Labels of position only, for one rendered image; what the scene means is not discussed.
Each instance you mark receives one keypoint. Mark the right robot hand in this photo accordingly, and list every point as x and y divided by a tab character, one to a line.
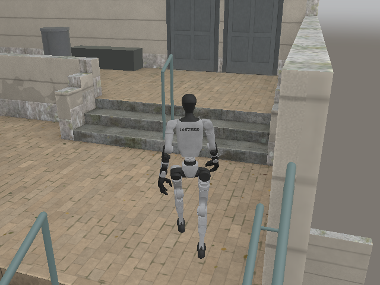
210	163

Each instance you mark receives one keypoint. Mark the right robot upper arm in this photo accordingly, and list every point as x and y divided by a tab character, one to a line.
207	124

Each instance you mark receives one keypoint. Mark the left robot thigh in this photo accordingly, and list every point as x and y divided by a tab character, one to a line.
176	176

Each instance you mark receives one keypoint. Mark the robot right forearm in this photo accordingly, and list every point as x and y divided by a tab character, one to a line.
214	155

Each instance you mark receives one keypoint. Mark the robot left forearm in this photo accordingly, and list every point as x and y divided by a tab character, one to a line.
164	164

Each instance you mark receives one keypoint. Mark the left robot hand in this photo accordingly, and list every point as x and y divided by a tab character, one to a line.
161	186

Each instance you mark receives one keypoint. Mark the left robot upper arm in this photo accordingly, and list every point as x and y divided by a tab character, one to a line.
171	125

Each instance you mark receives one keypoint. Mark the robot head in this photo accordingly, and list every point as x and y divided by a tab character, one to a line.
188	103

